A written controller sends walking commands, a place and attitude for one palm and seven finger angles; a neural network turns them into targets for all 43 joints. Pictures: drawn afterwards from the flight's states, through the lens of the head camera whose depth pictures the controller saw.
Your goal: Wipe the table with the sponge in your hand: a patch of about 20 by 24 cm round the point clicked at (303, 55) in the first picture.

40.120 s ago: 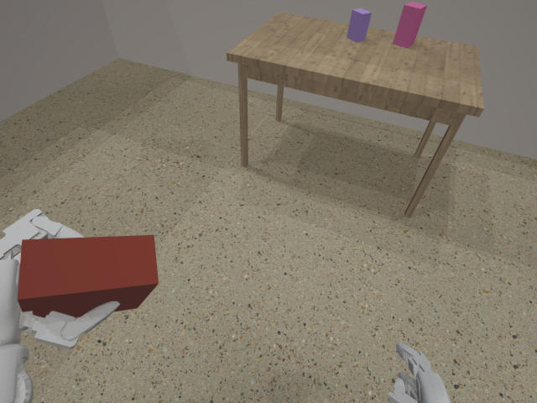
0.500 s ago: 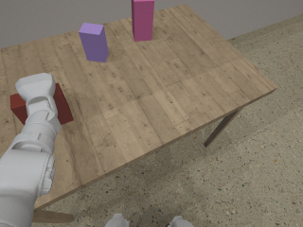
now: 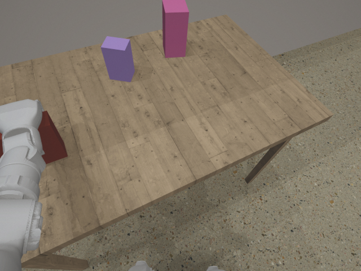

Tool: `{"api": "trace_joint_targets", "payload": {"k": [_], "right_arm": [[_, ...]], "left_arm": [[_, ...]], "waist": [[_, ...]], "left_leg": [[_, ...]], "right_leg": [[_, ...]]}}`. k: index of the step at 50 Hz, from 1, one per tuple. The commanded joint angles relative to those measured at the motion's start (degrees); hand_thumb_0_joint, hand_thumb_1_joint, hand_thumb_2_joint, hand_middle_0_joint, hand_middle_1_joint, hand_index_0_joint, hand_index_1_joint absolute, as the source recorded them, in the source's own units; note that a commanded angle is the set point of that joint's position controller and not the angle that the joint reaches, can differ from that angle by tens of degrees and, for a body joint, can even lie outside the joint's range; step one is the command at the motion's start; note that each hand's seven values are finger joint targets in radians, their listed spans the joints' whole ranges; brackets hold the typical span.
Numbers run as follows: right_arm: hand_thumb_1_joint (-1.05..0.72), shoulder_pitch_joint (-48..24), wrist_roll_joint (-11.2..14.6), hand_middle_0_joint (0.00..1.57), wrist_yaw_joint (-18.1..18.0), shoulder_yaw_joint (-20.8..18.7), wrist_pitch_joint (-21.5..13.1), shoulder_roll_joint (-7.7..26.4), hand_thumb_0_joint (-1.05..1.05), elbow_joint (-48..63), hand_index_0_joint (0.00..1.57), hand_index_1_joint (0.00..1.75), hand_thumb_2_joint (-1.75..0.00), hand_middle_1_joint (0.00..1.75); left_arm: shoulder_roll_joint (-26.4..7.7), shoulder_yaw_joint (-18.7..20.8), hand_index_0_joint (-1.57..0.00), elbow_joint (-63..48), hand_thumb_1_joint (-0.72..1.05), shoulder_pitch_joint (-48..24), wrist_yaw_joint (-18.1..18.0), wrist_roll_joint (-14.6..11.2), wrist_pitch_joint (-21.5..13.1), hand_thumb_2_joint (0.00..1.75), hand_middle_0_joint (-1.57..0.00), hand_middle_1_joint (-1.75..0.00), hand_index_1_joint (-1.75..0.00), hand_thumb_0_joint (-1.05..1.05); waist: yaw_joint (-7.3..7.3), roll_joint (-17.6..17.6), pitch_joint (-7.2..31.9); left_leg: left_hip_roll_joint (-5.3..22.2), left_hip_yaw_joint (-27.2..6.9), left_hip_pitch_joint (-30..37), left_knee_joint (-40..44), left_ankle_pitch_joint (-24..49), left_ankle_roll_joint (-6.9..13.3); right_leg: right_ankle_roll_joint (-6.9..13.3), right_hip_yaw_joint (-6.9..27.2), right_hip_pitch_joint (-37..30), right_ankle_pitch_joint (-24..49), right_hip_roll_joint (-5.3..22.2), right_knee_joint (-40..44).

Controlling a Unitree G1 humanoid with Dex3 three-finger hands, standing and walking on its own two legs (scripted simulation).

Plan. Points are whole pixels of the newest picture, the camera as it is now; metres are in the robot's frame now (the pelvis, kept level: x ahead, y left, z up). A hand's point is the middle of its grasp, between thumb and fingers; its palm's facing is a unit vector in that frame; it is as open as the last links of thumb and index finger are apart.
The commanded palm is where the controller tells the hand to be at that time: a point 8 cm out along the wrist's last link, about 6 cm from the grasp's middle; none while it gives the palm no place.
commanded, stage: slide back across to the first lane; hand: left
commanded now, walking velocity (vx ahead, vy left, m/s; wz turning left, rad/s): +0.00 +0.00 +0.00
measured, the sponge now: (33, 148) +0.40 +0.36 -0.03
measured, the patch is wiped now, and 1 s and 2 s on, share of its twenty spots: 1.00 1.00 1.00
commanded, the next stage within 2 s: wipe back along the first lane in 0.06 s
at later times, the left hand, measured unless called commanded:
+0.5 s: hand (28, 147) +0.39 +0.35 +0.01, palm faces -0.09 +0.00 -1.00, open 9.8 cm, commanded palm +0.36 +0.32 +0.05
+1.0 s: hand (31, 163) +0.35 +0.33 +0.01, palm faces -0.07 +0.01 -1.00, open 9.8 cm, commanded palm +0.31 +0.30 +0.03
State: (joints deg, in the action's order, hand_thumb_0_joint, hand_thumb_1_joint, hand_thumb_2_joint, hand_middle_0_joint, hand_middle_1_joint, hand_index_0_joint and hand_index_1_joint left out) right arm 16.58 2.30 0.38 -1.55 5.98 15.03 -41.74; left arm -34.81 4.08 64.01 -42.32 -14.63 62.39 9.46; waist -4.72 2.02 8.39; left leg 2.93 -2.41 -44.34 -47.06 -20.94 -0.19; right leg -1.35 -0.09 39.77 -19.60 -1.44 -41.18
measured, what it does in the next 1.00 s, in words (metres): stands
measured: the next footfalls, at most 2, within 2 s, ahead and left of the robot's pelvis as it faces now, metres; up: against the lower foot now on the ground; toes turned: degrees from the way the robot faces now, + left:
none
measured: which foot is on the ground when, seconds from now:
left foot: down 0.00-1.00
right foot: down 0.00-1.00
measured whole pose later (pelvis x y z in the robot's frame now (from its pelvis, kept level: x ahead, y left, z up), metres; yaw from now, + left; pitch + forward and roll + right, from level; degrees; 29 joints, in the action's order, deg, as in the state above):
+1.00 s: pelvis +0.01 +0.01 +0.01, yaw +1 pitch +13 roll -3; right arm 11.7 2.9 -0.1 -2.2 8.5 14.3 -39.7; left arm -24.9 -1.4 42.9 -21.5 -19.4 58.7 13.9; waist 0.4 3.2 9.0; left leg 1.6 -2.2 -36.7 -45.0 -21.4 0.3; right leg -1.6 -0.1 32.2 -20.7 -0.1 -39.8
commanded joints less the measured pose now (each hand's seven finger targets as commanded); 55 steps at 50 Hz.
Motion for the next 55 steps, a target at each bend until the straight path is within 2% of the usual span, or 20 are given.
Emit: {"api": "trace_joint_targets", "payload": {"k": [1,3,4,9,12,14,18,20,21,24,27,30,32,37,39,41,44,49,52,55], "right_arm": [[-0.9,5.1,0.1,0.2,-0.9,-3.5,-1.2,9.8,0.0,3.1,0.2,0.3,-0.9,0.3],[-0.9,4.9,0.2,0.2,-1.0,-3.6,-1.1,9.8,0.0,3.2,0.2,0.3,-0.9,0.3],[-0.9,4.7,0.0,0.2,-1.0,-3.7,-1.0,9.9,0.0,3.0,0.2,0.3,-0.9,0.3],[-0.9,4.1,-0.3,0.2,-0.4,-4.3,-0.5,9.7,0.0,3.1,0.2,0.3,-0.9,0.3],[-0.9,3.2,0.0,0.2,0.1,-4.7,-0.4,9.0,0.0,3.5,0.2,0.3,-0.9,0.3],[-0.9,2.0,0.0,0.2,0.1,-4.6,-0.3,9.2,0.0,3.7,0.2,0.3,-0.9,0.3],[-0.9,0.7,0.2,0.2,0.3,-4.6,-0.2,9.0,0.0,4.3,0.2,0.3,-0.9,0.3],[-0.9,0.2,0.4,0.2,0.2,-4.4,0.1,9.2,0.0,4.1,0.2,0.3,-0.9,0.3],[-0.9,-0.2,0.3,0.2,0.1,-4.3,0.0,9.0,0.0,4.5,0.2,0.3,-0.9,0.3],[-0.9,-1.7,0.5,0.2,0.1,-4.1,0.2,8.9,0.0,5.2,0.2,0.3,-0.9,0.3],[-0.9,-2.1,0.5,0.2,-0.2,-3.7,0.3,8.9,0.0,5.5,0.2,0.3,-0.9,0.3],[-0.9,-2.7,0.5,0.2,-0.3,-3.6,0.4,8.8,0.0,6.3,0.2,0.3,-0.9,0.3],[-0.9,-3.3,0.6,0.2,-0.3,-3.6,0.3,8.3,0.0,7.0,0.2,0.3,-0.9,0.3],[-0.9,-4.3,0.6,0.2,-0.5,-3.6,0.5,8.2,0.0,7.7,0.2,0.3,-0.9,0.3],[-0.9,-4.9,0.6,0.2,-0.6,-3.5,0.4,8.3,0.0,7.8,0.2,0.3,-0.9,0.3],[-0.9,-5.5,0.7,0.2,-0.7,-3.6,0.4,7.9,0.0,8.2,0.2,0.3,-0.9,0.3],[-0.9,-6.3,0.8,0.2,-0.8,-3.4,0.4,8.2,0.0,8.4,0.2,0.3,-0.9,0.3],[-0.9,-7.4,0.8,0.2,-1.1,-3.3,0.3,8.3,0.0,8.7,0.2,0.3,-0.9,0.3],[-0.9,-8.1,1.0,0.2,-0.9,-3.2,-0.1,7.8,0.0,9.4,0.2,0.3,-0.9,0.3],[-0.9,-8.9,1.0,0.2,-1.0,-3.2,-0.2,7.9,0.0,9.9,0.2,0.3,-0.9,0.3]], "left_arm": [[-15.4,1.4,-1.2,-8.8,0.1,-16.4,-0.5,1.6,-2.0,1.3,-1.2,-1.6,-1.6,0.0],[-15.0,1.3,-1.2,-9.8,0.1,-15.6,-0.4,1.4,-3.0,1.3,-1.2,-1.6,-1.6,0.0],[-16.6,3.3,-1.2,-11.1,0.1,-15.5,-0.5,1.4,-3.7,1.3,-1.2,-1.6,-1.6,0.0],[-14.5,4.2,-1.2,-13.4,0.1,-8.9,-1.8,0.9,-4.8,1.3,-1.2,-1.6,-1.6,0.0],[-9.4,1.4,-1.2,-15.7,0.1,-6.8,-3.0,-0.1,-4.3,1.3,-1.2,-1.6,-1.6,0.0],[-9.6,2.7,-1.2,-15.9,0.1,-3.7,-3.5,-0.8,-3.4,1.3,-1.2,-1.6,-1.6,0.0],[-6.6,0.6,-1.2,-16.9,0.1,-0.4,-4.0,-1.4,-1.2,1.3,-1.2,-1.6,-1.6,0.0],[-7.5,1.4,-1.2,-16.6,0.1,0.3,-3.9,-1.1,-0.4,1.3,-1.2,-1.6,-1.6,0.0],[-5.7,0.1,-1.2,-16.7,0.1,1.2,-3.8,-1.4,0.1,1.3,-1.2,-1.6,-1.6,0.0],[-5.5,0.7,-1.2,-17.1,0.1,4.7,-3.4,-1.6,0.8,1.3,-1.2,-1.6,-1.6,0.0],[-4.3,-1.1,-1.2,-15.9,0.1,3.4,-2.9,-1.1,1.2,1.3,-1.2,-1.6,-1.6,0.0],[-4.3,-0.6,-1.2,-16.1,0.1,6.3,-2.7,-1.0,1.1,1.3,-1.2,-1.6,-1.6,0.0],[-0.9,-3.0,-1.2,-17.8,0.1,7.1,-2.6,-1.2,1.1,1.3,-1.2,-1.6,-1.6,0.0],[2.0,-4.6,-1.2,-18.8,0.1,9.7,-2.9,-1.9,1.7,1.3,-1.2,-1.6,-1.6,0.0],[1.0,-3.2,-1.2,-19.3,0.1,10.7,-3.2,-2.2,2.2,1.3,-1.2,-1.6,-1.6,0.0],[4.7,-6.5,-1.2,-20.8,0.1,10.8,-3.3,-2.7,2.7,1.3,-1.2,-1.6,-1.6,0.0],[3.1,-4.5,-1.2,-21.4,0.1,13.4,-3.3,-2.9,3.6,1.3,-1.2,-1.6,-1.6,0.0],[2.6,-3.8,-1.2,-24.1,0.1,16.7,-3.0,-3.7,4.5,1.3,-1.2,-1.6,-1.6,0.0],[6.4,-6.8,-1.2,-26.3,0.1,19.0,-2.7,-3.8,5.0,1.3,-1.2,-1.6,-1.6,0.0],[5.5,-5.6,-1.2,-28.4,0.1,22.3,-2.6,-4.0,5.6,1.3,-1.2,-1.6,-1.6,0.0]], "waist": [[0.17,4.5,18.2],[0.17,4.4,18.1],[1.06,5.1,19.4],[2.35,5.5,22.1],[1.78,4.5,21.3],[2.67,4.0,20.6],[2.57,1.6,18.3],[2.81,0.8,18.2],[2.64,0.6,17.2],[3.56,0.5,15.7],[2.84,-1.1,12.0],[4.01,0.1,12.8],[3.78,0.4,13.0],[3.8,-1.0,12.2],[4.44,-0.8,12.2],[3.81,-0.7,11.6],[4.92,-1.2,12.1],[5.2,-2.9,12.1],[5.03,-3.1,11.0],[5.68,-3.2,11.2]], "left_leg": [[-2.8,2.0,18.2,3.9,18.0,2.9],[-2.8,2.0,18.4,4.0,18.5,2.8],[-2.7,1.8,19.3,3.8,20.8,2.8],[-2.6,1.8,21.7,2.6,27.5,2.5],[-2.6,1.9,22.4,2.8,28.0,2.4],[-2.4,1.7,22.1,3.3,28.5,2.4],[-2.7,1.9,21.0,4.3,25.9,2.5],[-2.8,1.5,21.1,4.6,25.8,2.5],[-2.9,1.8,20.9,4.8,25.1,2.6],[-3.0,1.6,20.4,5.7,23.8,2.5],[-3.1,1.4,18.9,6.5,19.0,2.5],[-3.4,1.3,19.1,6.9,18.1,2.4],[-3.2,1.4,20.0,6.7,18.4,2.4],[-3.2,1.5,19.4,6.8,16.5,2.2],[-3.1,1.3,19.2,7.1,16.8,2.1],[-3.2,1.5,19.8,7.0,15.9,2.1],[-3.1,1.3,19.6,7.5,16.0,2.0],[-3.3,1.7,19.2,7.5,16.4,2.1],[-3.4,1.7,19.8,7.5,16.5,2.2],[-3.6,1.7,20.2,7.6,16.8,2.2]], "right_leg": [[4.3,-2.7,-6.3,16.7,-3.0,4.3],[4.4,-2.7,-6.2,17.0,-3.0,4.3],[4.6,-2.7,-6.8,18.7,-3.0,3.8],[4.8,-2.9,-8.1,23.3,-3.1,2.6],[4.5,-3.4,-8.1,23.9,-3.1,3.1],[4.7,-3.4,-9.0,24.2,-3.1,3.1],[4.4,-3.8,-10.5,23.3,-2.8,3.9],[4.4,-3.7,-10.8,23.3,-2.7,3.8],[4.4,-3.9,-10.8,22.7,-2.6,4.1],[4.6,-3.9,-11.6,21.6,-2.4,4.6],[4.5,-4.2,-9.4,17.3,-2.4,5.3],[4.8,-4.2,-9.9,15.8,-2.4,5.1],[4.8,-4.3,-9.2,15.6,-2.5,5.2],[4.8,-4.4,-8.8,14.2,-2.5,5.3],[5.0,-4.3,-9.7,14.3,-2.4,5.2],[4.8,-4.5,-8.9,13.5,-2.4,5.2],[5.1,-4.3,-10.3,13.7,-2.4,5.4],[4.8,-4.0,-12.8,16.0,-2.2,5.6],[4.6,-4.5,-12.1,16.0,-2.2,5.5],[4.7,-4.3,-13.4,16.5,-2.2,5.8]]}}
